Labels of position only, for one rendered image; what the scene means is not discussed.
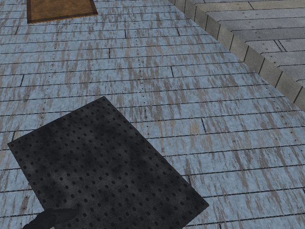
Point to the robot left hand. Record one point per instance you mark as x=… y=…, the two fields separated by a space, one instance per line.
x=48 y=218

